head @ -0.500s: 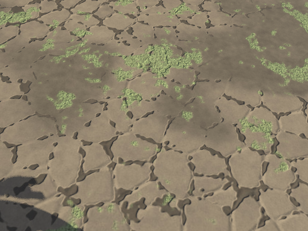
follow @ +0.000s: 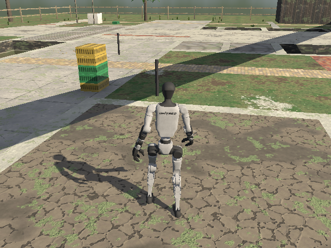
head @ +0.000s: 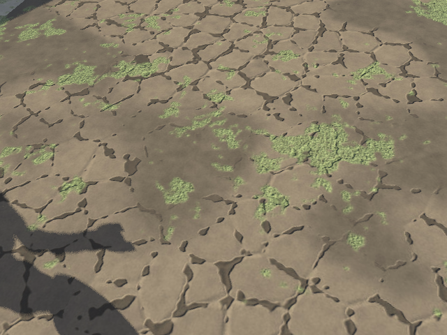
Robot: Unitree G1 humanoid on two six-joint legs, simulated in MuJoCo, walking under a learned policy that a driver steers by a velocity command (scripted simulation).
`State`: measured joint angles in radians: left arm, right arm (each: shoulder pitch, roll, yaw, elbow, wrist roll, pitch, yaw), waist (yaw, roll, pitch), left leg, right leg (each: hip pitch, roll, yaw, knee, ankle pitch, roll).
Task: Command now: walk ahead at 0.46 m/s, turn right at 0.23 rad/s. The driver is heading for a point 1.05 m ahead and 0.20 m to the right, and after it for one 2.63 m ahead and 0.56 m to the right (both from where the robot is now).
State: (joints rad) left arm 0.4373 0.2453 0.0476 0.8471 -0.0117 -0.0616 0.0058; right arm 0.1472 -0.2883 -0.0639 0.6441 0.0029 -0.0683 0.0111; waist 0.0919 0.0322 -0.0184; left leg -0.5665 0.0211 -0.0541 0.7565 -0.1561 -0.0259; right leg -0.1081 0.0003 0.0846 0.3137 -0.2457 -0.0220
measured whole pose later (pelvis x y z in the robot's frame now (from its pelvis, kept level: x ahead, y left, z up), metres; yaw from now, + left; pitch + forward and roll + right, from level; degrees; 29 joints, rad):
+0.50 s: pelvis +0.23 +0.01 -0.01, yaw -16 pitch +2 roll +3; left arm 0.12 0.31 0.06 0.67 -0.02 -0.03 -0.04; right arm 0.33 -0.29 -0.09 0.82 0.01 -0.08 0.00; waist -0.08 -0.04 0.03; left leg 0.04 -0.01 0.16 0.23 -0.29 -0.01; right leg -0.69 -0.10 0.02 0.76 -0.04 -0.01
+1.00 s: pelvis +0.49 -0.14 -0.01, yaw -21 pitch +1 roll -2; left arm 0.29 0.27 0.04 0.76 0.01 -0.09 -0.01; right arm 0.16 -0.29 -0.04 0.76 0.02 -0.06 0.02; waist 0.05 0.05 0.03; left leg -0.70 0.11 -0.05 0.71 0.12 -0.02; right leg 0.00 0.09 -0.06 0.21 -0.23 -0.08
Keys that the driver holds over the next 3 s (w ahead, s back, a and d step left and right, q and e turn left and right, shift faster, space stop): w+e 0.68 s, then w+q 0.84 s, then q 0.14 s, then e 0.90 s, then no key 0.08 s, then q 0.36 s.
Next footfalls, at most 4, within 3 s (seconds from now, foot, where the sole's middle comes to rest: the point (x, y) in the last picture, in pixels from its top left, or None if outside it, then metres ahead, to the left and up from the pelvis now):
0.16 left None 0.20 0.15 -0.79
0.62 right None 0.43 -0.19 -0.79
1.18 left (301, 251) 0.80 -0.11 -0.79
1.62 right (368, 195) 1.05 -0.35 -0.79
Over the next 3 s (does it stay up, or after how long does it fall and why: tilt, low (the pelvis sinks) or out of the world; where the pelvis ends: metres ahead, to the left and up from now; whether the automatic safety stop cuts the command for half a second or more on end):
stays up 1.01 -0.26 -0.02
